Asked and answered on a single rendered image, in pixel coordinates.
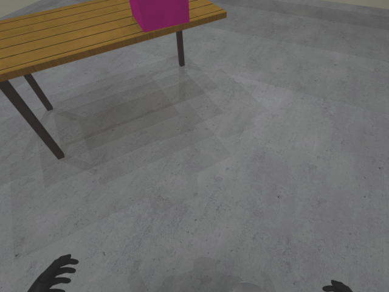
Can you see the carton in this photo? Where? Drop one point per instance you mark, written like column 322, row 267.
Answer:
column 158, row 14

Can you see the robot right hand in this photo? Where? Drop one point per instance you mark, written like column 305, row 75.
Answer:
column 337, row 287

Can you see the table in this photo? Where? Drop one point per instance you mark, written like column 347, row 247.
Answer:
column 42, row 40

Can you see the robot left hand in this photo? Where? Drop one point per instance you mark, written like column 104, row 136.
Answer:
column 48, row 277

